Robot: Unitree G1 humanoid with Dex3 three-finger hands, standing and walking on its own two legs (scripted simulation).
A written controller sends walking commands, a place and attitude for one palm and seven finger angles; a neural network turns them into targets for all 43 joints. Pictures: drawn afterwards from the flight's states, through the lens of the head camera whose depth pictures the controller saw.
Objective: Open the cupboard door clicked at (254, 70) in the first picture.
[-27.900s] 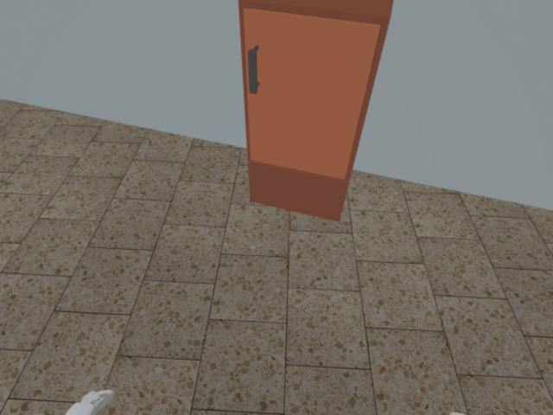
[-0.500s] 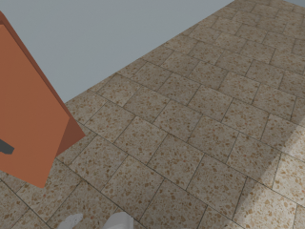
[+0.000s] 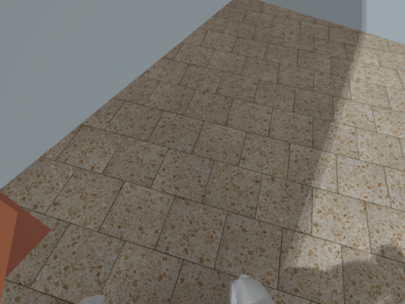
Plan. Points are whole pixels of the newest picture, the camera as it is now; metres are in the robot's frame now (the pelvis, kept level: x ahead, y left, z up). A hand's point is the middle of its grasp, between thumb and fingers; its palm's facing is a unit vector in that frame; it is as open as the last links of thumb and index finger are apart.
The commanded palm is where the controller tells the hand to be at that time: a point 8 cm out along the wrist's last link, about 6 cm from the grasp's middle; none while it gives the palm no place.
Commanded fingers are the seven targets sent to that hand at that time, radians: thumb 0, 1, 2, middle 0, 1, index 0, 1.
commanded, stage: walk to a spot facing it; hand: left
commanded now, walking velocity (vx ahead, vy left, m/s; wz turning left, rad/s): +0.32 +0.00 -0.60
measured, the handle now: out of the picture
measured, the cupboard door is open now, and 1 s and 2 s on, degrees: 44 44 44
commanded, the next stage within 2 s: turn to face it in 1.08 s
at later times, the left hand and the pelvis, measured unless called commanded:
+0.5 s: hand (164, 245) +0.27 +0.10 -0.16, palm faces -0.16 -0.96 -0.22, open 7.3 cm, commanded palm none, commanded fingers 0.00 0.90 0.90 -0.20 -0.30 -0.20 -0.30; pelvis +0.20 -0.09 +0.00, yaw -13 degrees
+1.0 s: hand (194, 148) +0.57 +0.05 -0.17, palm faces -0.31 -0.93 -0.17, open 7.4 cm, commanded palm none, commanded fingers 0.00 0.90 0.90 -0.20 -0.30 -0.20 -0.30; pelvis +0.44 -0.11 +0.00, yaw -21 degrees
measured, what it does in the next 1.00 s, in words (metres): walks ahead, turning right: right foot, then left foot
